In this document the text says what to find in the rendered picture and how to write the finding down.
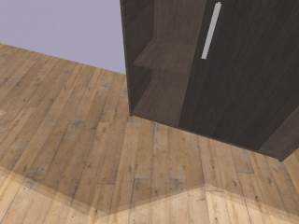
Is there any handle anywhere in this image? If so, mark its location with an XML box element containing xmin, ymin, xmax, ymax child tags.
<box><xmin>201</xmin><ymin>2</ymin><xmax>221</xmax><ymax>59</ymax></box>

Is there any wardrobe door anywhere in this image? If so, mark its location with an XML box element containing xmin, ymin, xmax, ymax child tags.
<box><xmin>261</xmin><ymin>106</ymin><xmax>299</xmax><ymax>153</ymax></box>
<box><xmin>178</xmin><ymin>0</ymin><xmax>299</xmax><ymax>151</ymax></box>

